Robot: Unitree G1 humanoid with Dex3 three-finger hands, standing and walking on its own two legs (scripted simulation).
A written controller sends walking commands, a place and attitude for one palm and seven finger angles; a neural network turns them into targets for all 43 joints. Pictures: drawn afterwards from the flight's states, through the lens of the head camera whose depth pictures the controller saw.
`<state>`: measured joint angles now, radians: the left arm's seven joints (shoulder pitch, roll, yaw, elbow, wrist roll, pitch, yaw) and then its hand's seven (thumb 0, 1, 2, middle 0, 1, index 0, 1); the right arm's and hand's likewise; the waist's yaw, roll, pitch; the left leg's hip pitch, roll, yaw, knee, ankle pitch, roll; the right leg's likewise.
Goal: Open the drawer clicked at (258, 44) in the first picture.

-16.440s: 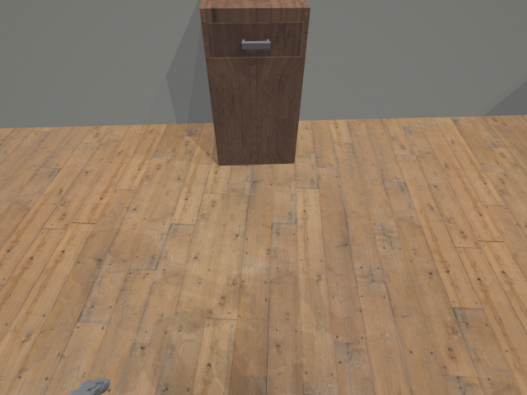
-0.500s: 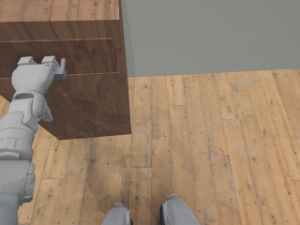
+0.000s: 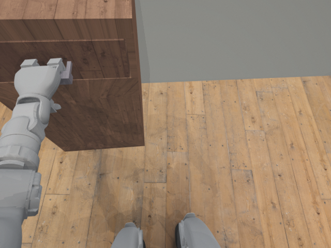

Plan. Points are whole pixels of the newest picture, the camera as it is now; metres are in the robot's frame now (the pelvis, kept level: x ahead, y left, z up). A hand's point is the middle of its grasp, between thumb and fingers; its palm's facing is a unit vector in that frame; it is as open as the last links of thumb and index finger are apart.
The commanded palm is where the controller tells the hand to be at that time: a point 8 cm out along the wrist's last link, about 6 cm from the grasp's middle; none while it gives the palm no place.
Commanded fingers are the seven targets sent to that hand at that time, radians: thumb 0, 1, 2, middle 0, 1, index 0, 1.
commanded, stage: close the thumb around the handle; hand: left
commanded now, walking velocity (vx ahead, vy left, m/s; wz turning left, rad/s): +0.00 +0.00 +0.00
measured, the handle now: (47, 72) +0.55 +0.28 +0.02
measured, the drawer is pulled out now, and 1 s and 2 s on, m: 0.00 0.03 0.15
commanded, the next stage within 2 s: pull the drawer open in 0.32 s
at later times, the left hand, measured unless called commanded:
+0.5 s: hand (50, 95) +0.49 +0.27 +0.00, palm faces -0.09 -0.02 -1.00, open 6.1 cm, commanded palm +0.47 +0.25 +0.04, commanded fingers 0.00 0.90 0.90 -0.40 -1.35 -0.40 -1.35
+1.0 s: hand (48, 107) +0.46 +0.26 +0.00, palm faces -0.06 -0.05 -1.00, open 6.1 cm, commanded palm +0.42 +0.26 +0.04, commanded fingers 0.00 0.90 0.90 -0.40 -1.35 -0.40 -1.35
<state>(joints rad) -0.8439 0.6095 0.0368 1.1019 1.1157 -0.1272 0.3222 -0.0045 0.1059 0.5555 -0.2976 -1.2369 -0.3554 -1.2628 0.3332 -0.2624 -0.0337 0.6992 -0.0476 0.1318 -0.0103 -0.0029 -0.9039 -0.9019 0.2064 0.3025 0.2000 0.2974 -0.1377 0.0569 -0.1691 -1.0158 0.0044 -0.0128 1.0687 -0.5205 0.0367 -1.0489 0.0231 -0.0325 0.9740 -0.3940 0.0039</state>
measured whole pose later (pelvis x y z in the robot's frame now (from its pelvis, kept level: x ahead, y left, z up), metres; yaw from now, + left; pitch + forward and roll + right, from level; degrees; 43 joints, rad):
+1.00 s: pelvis +0.03 +0.01 +0.02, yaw -2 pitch +25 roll -3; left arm -0.49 0.50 0.06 0.78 1.08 -0.11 0.37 0.00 0.71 0.78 -0.23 -1.33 -0.31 -1.30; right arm 0.29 -0.26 -0.06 0.66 -0.03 0.18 0.02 0.00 -0.90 -0.90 0.21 0.30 0.20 0.30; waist -0.07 0.06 -0.18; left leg -0.85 0.00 0.03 0.95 -0.52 0.06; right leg -0.90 0.03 0.02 0.87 -0.40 0.02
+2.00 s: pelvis +0.05 +0.01 +0.03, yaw -3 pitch +19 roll -2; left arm 0.07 0.41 0.06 0.32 1.07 -0.06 0.45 0.01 0.69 0.80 -0.24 -1.30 -0.34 -1.29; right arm 0.19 -0.24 -0.05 0.61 -0.04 0.12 0.02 0.00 -0.90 -0.90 0.20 0.30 0.20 0.30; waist -0.02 0.04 -0.17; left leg -0.69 0.00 0.03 0.91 -0.52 0.03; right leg -0.77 0.03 0.01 0.86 -0.40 0.00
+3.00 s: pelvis +0.02 -0.01 +0.02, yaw -3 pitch +16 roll -1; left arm 0.43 0.38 0.05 0.09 1.07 -0.05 0.52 0.02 0.67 0.81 -0.26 -1.27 -0.37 -1.33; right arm 0.15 -0.24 -0.04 0.58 -0.05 0.06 0.02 0.01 -0.90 -0.90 0.20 0.30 0.20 0.30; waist 0.01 0.04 -0.16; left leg -0.68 0.00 0.01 0.96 -0.55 0.02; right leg -0.77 0.03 -0.01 0.93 -0.43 -0.01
